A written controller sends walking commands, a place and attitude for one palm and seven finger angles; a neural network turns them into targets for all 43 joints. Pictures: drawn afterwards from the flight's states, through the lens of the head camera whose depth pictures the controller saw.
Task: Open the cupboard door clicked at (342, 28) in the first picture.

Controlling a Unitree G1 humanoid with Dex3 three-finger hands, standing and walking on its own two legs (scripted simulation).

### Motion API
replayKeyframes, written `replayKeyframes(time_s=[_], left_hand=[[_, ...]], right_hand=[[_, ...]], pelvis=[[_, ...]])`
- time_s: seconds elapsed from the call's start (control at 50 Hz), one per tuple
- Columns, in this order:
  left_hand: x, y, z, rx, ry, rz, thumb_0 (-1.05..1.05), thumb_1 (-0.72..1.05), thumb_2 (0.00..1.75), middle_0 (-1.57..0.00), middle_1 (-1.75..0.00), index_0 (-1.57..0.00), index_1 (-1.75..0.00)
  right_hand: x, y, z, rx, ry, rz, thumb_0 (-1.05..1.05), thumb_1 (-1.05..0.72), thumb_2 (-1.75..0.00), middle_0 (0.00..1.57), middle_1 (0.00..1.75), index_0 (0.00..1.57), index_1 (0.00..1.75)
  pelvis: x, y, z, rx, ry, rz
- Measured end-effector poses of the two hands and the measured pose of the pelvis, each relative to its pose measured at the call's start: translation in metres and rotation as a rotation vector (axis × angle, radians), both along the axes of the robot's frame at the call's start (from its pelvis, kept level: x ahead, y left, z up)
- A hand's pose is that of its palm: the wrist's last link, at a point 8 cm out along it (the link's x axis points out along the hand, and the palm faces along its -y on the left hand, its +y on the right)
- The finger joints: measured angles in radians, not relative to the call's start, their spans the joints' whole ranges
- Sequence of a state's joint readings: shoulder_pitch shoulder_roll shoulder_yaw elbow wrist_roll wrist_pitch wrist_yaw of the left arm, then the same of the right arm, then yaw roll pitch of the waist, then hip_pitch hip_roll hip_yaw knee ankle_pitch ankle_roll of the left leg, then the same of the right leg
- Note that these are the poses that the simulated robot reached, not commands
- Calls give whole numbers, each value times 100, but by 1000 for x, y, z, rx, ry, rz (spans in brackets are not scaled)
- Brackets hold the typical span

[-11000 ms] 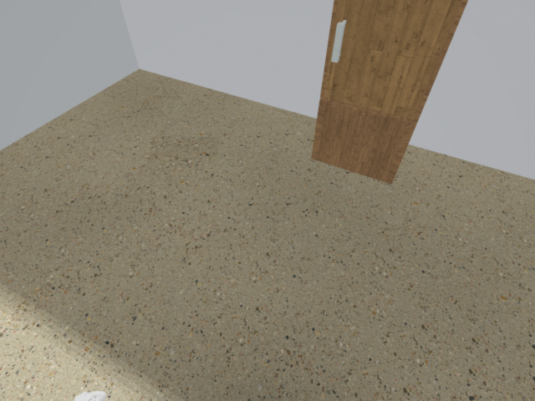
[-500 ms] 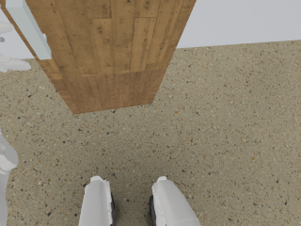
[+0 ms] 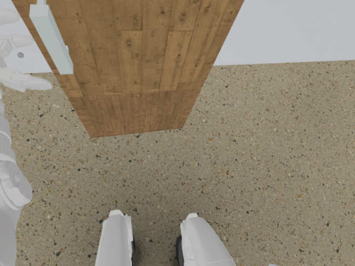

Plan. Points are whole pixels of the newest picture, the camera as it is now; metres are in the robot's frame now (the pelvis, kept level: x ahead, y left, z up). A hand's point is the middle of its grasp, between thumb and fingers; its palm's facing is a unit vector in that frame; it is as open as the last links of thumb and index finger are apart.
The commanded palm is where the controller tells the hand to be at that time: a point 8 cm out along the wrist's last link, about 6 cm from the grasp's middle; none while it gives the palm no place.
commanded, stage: move the hooked fingers beside the handle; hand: left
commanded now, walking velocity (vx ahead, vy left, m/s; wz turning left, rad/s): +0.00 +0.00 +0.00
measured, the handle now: (55, 35) +0.58 +0.22 +0.06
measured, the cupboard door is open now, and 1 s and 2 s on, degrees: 0 0 0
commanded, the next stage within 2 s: slide the fingers in behind the handle in 0.14 s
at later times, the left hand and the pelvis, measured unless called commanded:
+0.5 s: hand (34, 56) +0.52 +0.25 +0.06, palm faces +0.11 -0.99 -0.01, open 14.0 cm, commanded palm +0.51 +0.27 +0.06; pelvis +0.00 -0.01 +0.00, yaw +0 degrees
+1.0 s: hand (51, 54) +0.53 +0.22 +0.07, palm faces +0.11 -0.99 -0.01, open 14.0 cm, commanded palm +0.50 +0.25 +0.06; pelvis +0.00 -0.01 +0.00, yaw +0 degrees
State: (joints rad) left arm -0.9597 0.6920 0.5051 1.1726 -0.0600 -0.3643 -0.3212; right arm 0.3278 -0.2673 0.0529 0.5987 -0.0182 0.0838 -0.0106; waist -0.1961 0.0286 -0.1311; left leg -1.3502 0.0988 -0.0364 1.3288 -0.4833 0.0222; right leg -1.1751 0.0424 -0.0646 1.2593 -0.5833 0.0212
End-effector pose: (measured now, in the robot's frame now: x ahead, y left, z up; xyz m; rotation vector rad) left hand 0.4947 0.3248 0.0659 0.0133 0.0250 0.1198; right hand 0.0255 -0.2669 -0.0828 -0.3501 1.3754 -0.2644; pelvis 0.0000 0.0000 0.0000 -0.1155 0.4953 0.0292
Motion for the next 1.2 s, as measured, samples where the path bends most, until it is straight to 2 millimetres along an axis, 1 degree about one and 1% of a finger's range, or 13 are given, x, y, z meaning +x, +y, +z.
replayKeyframes(time_s=[0.18, 0.3, 0.4, 0.52, 0.62, 0.72, 0.88, 1.02, 1.2], left_hand=[[-6, 0, 1, 7, -9, 5, -1, -50, 30, -30, -120, -30, -120], [-5, -3, 2, 4, 1, 3, -1, -50, 30, -30, -120, -30, -120], [-3, -11, 3, 3, -8, -9, -1, -50, 30, -30, -120, -30, -120], [1, -24, -2, -8, 8, -11, -1, -50, 30, -30, -120, -30, -120], [5, -30, -2, 0, -9, 0, -1, -50, 30, -30, -120, -30, -120], [5, -34, -1, 4, -8, -3, -1, -50, 30, -30, -120, -30, -120], [5, -42, -1, -4, 1, 0, -1, -50, 30, -30, -120, -30, -120], [5, -54, 0, -9, -11, -8, -1, -50, 30, -30, -120, -30, -120], [0, -63, 1, -3, -23, -4, -1, -50, 30, -30, -120, -30, -120]], right_hand=[[-8, 2, -6, 21, 31, -10, 0, -90, -90, 21, 30, 20, 30], [-14, 2, -7, 24, 41, -17, 0, -90, -90, 21, 30, 21, 30], [-17, 0, -7, 23, 41, -22, 0, -90, -90, 21, 30, 21, 30], [-18, -3, -7, 20, 36, -23, 0, -90, -90, 21, 30, 21, 30], [-20, -4, -8, 20, 31, -32, 0, -90, -90, 21, 30, 20, 30], [-22, -2, -9, 35, 42, -40, 0, -90, -90, 21, 30, 20, 30], [-20, 0, -10, 49, 43, -36, 0, -90, -90, 21, 30, 20, 30], [-16, 0, -9, 55, 32, -34, 0, -90, -90, 21, 30, 20, 30], [-12, 0, -8, 67, 19, -32, 0, -91, -90, 21, 30, 20, 30]], pelvis=[[-1, -2, 0, 5, -2, -1], [-2, -4, -1, 5, -4, 1], [-2, -5, -1, 6, -4, 1], [-3, -6, -2, 9, -3, -1], [-3, -7, -3, 10, 0, -6], [-2, -8, -2, 13, -2, -7], [0, -9, 0, 15, -5, -3], [1, -8, 1, 18, -9, -2], [2, -9, 4, 22, -20, -1]])
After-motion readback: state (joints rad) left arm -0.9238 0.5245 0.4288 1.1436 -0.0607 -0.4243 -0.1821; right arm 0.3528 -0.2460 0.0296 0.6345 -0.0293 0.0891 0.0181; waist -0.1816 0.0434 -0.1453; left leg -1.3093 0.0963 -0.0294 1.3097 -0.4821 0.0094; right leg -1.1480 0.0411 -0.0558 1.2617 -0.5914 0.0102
